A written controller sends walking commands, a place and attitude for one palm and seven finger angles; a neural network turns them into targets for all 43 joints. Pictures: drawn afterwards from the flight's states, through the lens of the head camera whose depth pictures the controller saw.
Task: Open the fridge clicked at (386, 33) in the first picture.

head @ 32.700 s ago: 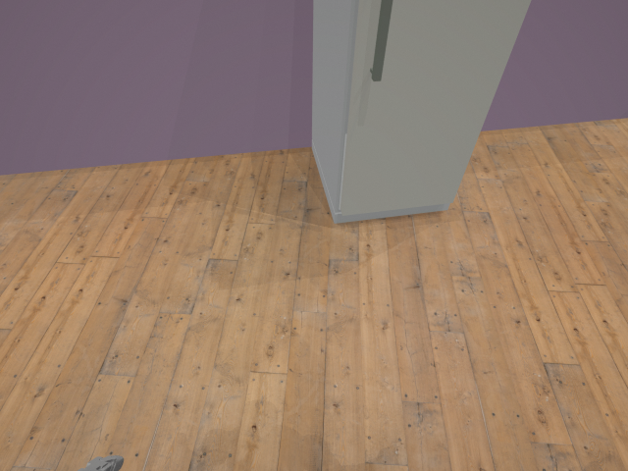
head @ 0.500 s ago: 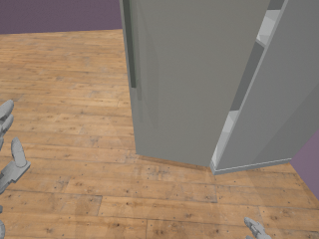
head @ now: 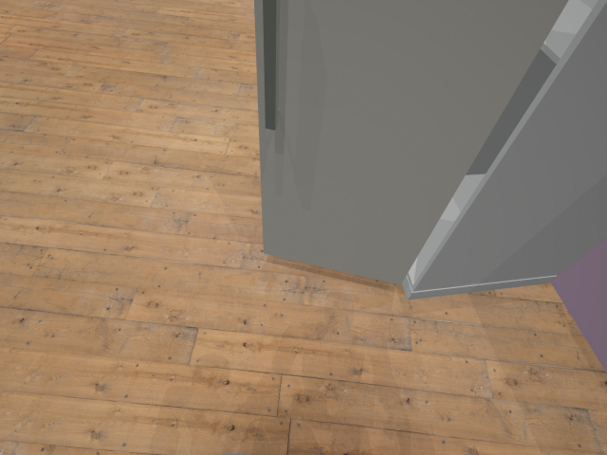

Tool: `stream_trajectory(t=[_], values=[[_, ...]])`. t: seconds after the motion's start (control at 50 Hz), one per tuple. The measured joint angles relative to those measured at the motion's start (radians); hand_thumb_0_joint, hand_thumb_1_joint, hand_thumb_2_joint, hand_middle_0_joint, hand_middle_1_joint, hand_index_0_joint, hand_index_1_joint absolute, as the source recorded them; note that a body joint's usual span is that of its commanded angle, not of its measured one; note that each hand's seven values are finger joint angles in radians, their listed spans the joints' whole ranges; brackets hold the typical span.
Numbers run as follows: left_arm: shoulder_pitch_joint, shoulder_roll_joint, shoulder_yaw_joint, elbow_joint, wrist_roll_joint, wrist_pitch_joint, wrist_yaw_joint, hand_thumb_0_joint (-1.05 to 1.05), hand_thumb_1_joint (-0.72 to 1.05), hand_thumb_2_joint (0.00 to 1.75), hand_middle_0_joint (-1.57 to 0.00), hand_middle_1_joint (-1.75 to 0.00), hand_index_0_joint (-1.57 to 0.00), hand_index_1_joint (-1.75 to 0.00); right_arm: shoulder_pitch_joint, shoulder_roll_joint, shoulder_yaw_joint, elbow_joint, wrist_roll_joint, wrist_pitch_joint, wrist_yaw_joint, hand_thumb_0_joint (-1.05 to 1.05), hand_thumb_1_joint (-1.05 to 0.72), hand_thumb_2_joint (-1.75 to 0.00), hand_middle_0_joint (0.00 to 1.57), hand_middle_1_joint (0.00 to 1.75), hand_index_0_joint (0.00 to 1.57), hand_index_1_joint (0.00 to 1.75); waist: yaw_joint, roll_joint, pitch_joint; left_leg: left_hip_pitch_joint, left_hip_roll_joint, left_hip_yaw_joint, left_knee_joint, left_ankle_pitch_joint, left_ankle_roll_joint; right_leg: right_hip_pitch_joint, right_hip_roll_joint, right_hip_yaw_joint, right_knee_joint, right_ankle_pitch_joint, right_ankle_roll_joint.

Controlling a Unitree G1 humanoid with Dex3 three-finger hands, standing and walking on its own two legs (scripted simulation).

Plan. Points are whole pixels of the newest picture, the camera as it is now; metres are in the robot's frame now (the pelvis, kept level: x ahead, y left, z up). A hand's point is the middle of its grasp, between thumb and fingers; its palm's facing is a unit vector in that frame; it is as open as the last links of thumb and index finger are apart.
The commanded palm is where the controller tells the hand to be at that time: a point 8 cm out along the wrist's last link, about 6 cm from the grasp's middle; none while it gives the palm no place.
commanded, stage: let the arm hang, fingers relaxed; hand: left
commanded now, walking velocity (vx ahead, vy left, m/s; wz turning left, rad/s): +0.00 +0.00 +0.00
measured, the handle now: (274, 21) +0.78 +0.12 +0.16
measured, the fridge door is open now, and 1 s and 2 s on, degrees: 68 68 68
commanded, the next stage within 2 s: look to check the result in 0.58 s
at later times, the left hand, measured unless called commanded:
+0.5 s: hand out of the picture +0.11 +0.23 -0.16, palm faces -0.05 -0.96 -0.27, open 7.3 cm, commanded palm none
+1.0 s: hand out of the picture +0.11 +0.25 -0.16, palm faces -0.07 -0.95 -0.31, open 7.3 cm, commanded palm none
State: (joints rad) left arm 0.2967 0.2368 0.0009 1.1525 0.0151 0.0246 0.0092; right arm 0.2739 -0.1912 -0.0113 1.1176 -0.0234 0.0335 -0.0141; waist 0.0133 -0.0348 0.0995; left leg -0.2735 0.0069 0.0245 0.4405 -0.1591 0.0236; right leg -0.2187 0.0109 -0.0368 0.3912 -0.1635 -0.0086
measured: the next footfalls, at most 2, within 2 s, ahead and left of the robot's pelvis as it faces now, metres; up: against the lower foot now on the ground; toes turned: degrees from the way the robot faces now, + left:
none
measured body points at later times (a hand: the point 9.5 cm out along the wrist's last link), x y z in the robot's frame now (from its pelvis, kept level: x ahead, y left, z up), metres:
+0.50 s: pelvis +0.02 +0.02 +0.00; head +0.03 +0.03 +0.45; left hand +0.12 +0.28 -0.14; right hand +0.09 -0.24 -0.14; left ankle +0.05 +0.10 -0.74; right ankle +0.03 -0.12 -0.74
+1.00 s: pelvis +0.05 +0.01 +0.01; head +0.07 +0.02 +0.46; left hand +0.12 +0.30 -0.14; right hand +0.10 -0.27 -0.13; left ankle +0.05 +0.10 -0.74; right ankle +0.03 -0.12 -0.74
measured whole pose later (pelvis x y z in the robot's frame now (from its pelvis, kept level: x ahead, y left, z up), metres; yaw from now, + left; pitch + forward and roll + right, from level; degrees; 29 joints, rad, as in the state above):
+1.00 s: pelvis +0.05 +0.01 +0.01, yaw -2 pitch -1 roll +0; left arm 0.12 0.33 0.00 1.16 0.02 -0.01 0.01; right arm 0.11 -0.30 -0.01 1.16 -0.02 0.00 0.00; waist -0.01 -0.02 0.07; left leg -0.12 -0.02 0.07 0.30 -0.17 0.04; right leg -0.10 -0.02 0.01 0.29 -0.18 0.02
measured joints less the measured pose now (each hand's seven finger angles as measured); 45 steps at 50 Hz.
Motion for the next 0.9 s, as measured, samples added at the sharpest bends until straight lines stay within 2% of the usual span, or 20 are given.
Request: stream_trajectory(t=[0.2,0.44,0.9], values=[[-0.086,0.026,0.006,0.018,0.003,-0.018,0.009,0.01,0.91,0.90,-0.20,-0.30,-0.20,-0.30,-0.069,0.004,-0.006,0.021,0.002,-0.020,0.002,0.00,-0.90,-0.90,0.20,0.30,0.20,0.30,-0.009,0.028,-0.022,0.039,-0.024,0.026,-0.032,0.000,0.022,0.021,-0.024,0.025,-0.006,-0.007,0.022],[-0.190,0.025,-0.001,-0.027,0.007,-0.038,0.005,0.00,0.91,0.90,-0.20,-0.30,-0.20,-0.30,-0.152,-0.036,-0.007,0.012,0.001,-0.036,0.013,0.00,-0.90,-0.90,0.20,0.30,0.20,0.30,-0.018,0.027,-0.063,0.085,-0.039,0.045,-0.076,0.000,0.032,0.050,-0.039,0.045,-0.023,-0.015,0.037],[-0.174,0.084,-0.002,0.006,0.000,-0.035,0.000,0.00,0.91,0.90,-0.20,-0.30,-0.21,-0.30,-0.156,-0.103,-0.005,0.043,0.006,-0.034,0.011,0.00,-0.90,-0.90,0.20,0.30,0.20,0.30,-0.021,0.014,-0.032,0.142,-0.031,0.045,-0.130,-0.007,0.021,0.112,-0.029,0.046,-0.093,-0.012,0.030]])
